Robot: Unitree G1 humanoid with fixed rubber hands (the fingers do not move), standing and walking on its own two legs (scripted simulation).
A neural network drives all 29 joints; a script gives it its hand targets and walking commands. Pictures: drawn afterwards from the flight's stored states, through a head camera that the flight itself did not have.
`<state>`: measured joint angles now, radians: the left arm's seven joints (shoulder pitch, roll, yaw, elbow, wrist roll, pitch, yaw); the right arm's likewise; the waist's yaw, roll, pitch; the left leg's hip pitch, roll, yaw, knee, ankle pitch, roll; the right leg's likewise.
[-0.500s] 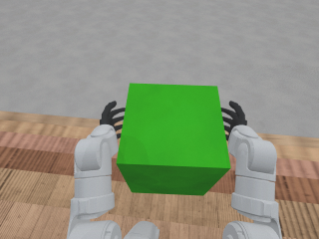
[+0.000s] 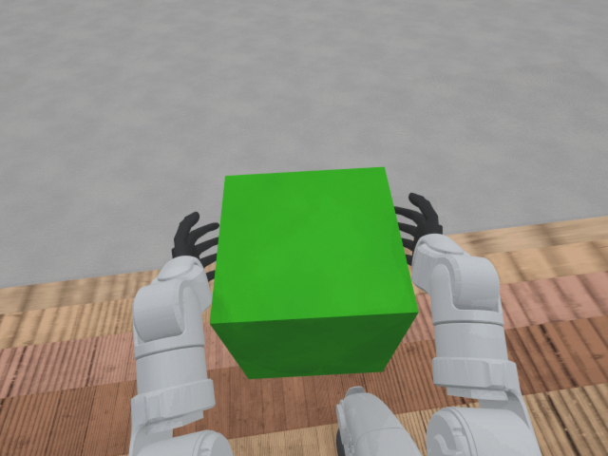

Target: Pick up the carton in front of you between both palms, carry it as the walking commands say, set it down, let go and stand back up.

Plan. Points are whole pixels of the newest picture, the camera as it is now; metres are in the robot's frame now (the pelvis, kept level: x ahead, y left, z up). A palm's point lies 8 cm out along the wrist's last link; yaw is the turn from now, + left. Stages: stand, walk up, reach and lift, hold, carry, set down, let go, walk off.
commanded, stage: carry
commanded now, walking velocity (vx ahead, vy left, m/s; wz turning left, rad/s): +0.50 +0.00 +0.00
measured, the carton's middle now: (310, 282) +0.33 -0.03 +0.01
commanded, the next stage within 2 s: none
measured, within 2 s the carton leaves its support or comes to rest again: neither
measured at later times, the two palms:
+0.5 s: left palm (224, 188) +0.69 +0.12 -0.13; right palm (352, 182) +0.68 -0.18 -0.14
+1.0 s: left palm (240, 167) +1.05 +0.12 -0.38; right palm (326, 151) +1.08 -0.19 -0.37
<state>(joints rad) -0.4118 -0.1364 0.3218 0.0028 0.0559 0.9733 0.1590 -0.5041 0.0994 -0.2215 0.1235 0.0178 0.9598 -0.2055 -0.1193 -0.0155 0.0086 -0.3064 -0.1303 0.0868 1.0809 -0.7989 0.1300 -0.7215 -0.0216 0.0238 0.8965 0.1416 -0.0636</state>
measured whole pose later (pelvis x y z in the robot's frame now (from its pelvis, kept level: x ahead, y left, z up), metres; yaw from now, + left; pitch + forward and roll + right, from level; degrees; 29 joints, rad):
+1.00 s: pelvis +0.74 -0.06 -0.44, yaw -2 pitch +0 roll -1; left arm -0.35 -0.07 0.15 0.17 -0.04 0.81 0.21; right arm -0.37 0.11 -0.26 0.18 -0.05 0.78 -0.19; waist 0.13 0.00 -0.03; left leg -0.70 -0.03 -0.06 1.53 -0.45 0.04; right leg -0.43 0.13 -0.08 0.88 -0.46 -0.15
